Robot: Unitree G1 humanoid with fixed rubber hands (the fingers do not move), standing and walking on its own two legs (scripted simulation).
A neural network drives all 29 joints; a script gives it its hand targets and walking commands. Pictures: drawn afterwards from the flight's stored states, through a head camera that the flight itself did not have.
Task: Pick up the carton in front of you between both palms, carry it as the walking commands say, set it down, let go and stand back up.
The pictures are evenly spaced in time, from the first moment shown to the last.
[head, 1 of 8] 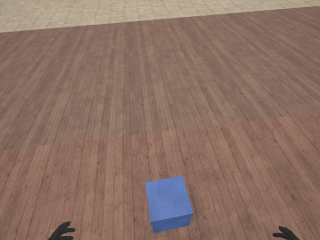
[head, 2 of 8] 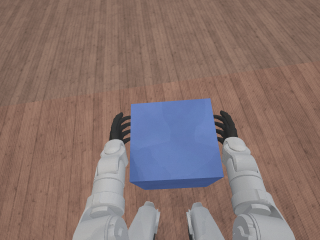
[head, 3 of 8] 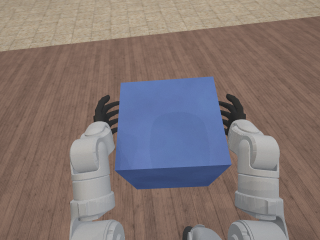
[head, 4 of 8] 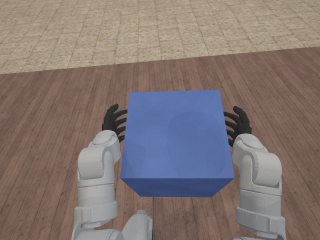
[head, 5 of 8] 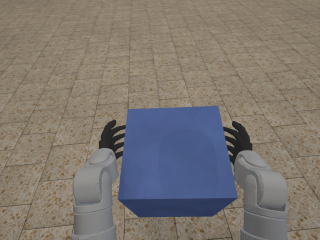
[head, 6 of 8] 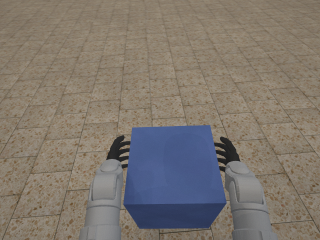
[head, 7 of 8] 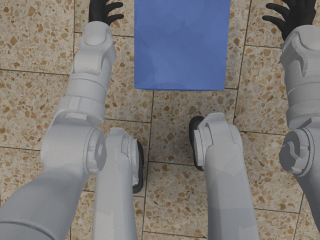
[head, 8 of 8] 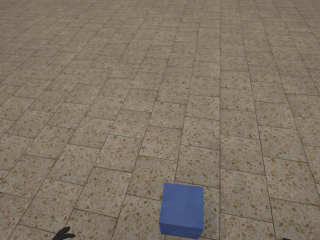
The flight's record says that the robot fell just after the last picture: no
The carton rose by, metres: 0.68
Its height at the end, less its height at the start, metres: -0.29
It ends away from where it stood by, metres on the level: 5.55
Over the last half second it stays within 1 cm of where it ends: yes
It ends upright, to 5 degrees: yes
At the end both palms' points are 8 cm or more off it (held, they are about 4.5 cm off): yes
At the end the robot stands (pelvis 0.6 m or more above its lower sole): yes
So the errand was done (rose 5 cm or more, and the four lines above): yes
